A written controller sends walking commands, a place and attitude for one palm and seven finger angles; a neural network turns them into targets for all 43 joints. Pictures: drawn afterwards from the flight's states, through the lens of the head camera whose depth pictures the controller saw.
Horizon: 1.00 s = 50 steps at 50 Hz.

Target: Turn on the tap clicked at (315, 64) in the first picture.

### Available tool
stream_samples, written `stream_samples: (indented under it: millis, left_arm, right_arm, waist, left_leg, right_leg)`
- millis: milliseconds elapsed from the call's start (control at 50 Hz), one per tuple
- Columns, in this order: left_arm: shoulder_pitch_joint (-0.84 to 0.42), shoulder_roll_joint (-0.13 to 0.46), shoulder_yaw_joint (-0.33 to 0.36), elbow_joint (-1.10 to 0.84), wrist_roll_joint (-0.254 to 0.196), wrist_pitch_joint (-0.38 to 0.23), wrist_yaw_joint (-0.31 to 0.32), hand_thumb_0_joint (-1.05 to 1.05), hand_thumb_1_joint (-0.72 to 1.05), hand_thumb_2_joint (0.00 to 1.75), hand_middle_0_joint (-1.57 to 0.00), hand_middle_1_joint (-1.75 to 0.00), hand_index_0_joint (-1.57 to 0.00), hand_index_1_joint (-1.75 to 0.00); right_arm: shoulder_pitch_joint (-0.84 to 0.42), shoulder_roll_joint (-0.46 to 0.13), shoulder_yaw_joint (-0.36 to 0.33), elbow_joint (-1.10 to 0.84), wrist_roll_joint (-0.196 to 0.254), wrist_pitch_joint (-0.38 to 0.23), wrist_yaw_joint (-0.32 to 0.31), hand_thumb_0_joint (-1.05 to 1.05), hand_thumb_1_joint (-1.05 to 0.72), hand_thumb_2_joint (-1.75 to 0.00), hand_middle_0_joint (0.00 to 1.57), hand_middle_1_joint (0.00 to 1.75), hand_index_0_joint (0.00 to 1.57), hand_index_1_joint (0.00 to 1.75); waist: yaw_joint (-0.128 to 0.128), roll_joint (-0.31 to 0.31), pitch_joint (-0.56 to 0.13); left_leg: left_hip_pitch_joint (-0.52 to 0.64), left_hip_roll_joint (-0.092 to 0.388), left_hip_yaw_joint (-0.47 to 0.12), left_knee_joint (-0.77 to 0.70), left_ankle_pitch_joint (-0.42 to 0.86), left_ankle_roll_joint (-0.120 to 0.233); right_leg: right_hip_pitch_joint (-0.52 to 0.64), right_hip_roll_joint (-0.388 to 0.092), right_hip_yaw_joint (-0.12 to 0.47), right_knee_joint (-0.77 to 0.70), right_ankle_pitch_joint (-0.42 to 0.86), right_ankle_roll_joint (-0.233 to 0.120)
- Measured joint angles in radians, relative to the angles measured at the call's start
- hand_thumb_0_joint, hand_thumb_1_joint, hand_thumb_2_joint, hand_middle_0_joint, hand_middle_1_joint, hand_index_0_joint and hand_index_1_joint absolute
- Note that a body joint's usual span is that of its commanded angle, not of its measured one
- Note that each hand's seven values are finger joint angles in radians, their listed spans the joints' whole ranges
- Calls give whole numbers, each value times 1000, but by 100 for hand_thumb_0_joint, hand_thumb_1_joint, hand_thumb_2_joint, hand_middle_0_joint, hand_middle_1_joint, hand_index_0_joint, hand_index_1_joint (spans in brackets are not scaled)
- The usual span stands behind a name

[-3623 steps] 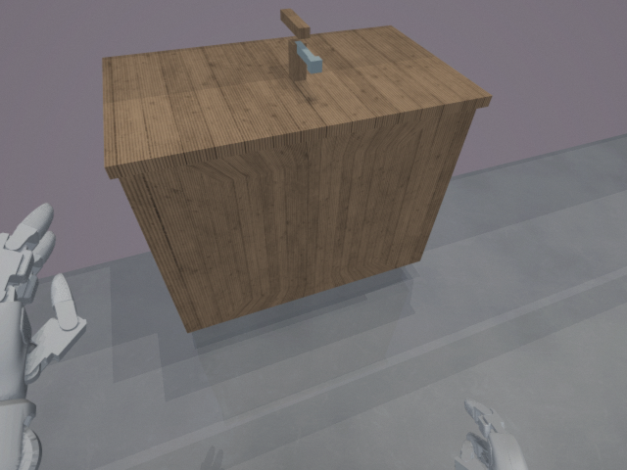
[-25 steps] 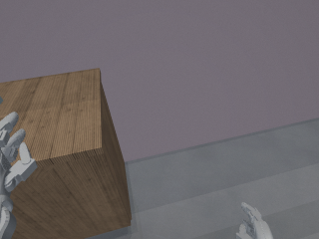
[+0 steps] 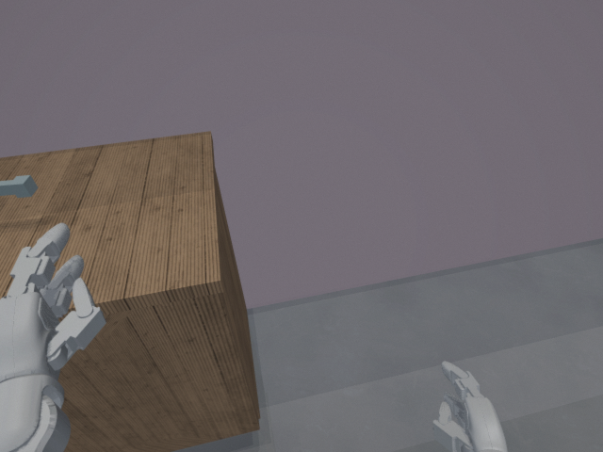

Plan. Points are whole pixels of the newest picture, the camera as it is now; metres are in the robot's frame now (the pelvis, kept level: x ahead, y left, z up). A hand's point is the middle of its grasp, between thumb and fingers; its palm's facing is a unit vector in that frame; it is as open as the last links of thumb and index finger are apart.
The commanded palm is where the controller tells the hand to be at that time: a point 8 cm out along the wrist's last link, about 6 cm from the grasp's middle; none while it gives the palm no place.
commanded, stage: turn the palm inward beside the body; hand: left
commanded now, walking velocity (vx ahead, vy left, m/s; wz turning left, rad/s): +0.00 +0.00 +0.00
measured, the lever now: (23, 186) +0.46 +0.57 +0.12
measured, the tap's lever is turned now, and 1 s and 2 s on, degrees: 84 84 84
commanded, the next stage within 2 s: reach beside the lever's end, fingers flat in 0.74 s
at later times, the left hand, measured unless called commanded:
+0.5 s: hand (73, 328) +0.17 +0.26 +0.17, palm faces +0.51 -0.86 -0.08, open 7.4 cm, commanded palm +0.11 +0.29 +0.18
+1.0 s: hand (83, 324) +0.18 +0.25 +0.17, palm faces +0.53 -0.84 -0.09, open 7.4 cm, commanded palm +0.13 +0.29 +0.17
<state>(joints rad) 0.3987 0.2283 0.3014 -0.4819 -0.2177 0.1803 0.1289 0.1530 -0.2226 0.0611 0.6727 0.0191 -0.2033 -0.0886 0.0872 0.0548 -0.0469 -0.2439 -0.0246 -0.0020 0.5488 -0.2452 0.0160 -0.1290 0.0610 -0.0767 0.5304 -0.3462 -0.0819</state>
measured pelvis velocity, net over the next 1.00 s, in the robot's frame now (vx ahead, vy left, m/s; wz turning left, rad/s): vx -0.01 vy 0.00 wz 0.01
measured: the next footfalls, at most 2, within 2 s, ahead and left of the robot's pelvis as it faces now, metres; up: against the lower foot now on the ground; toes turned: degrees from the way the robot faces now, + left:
none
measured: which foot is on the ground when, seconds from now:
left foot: down 0.00-1.00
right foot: down 0.00-1.00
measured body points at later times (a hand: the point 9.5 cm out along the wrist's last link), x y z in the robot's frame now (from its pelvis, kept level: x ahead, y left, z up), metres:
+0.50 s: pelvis -0.02 +0.02 +0.01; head -0.07 -0.01 +0.45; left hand +0.14 +0.30 +0.18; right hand +0.21 -0.17 -0.06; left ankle +0.03 +0.11 -0.73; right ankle -0.03 -0.06 -0.73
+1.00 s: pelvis -0.01 +0.00 +0.01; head -0.07 -0.03 +0.45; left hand +0.14 +0.29 +0.17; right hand +0.21 -0.19 -0.06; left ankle +0.03 +0.11 -0.73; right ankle -0.03 -0.06 -0.73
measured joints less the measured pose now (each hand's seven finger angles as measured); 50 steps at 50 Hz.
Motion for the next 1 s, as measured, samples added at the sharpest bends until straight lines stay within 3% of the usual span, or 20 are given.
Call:
stream_samples:
  millis: [420, 860, 1000]
  left_arm:
    - [-23, -29, -21, -51, -12, 126, 36, 1, 90, 90, -20, -30, -20, -30]
    - [-11, -35, -29, -47, -9, 122, 45, 2, 90, 90, -20, -30, -20, -30]
    - [-46, -20, 0, 10, -16, 123, 38, 1, 90, 90, -20, -30, -20, -30]
  right_arm:
    - [-23, 20, 33, 10, 5, 23, 0, 1, -90, -90, 20, 30, 20, 30]
    - [-13, 5, 18, 15, 5, 18, -2, 1, -90, -90, 20, 30, 20, 30]
    - [-16, 9, 17, 22, 9, 27, -11, 1, -90, -90, 20, 30, 20, 30]
  waist:
    - [8, 10, 25]
    - [1, 18, 30]
    - [3, 18, 27]
  left_leg:
    - [63, -15, -5, -57, 45, 19]
    - [78, -2, -9, -70, 54, 7]
    - [79, 2, -14, -73, 51, -1]
  right_leg:
    - [68, -14, -5, -63, 46, 20]
    - [86, 1, -7, -85, 59, 7]
    - [89, 5, -10, -89, 56, 0]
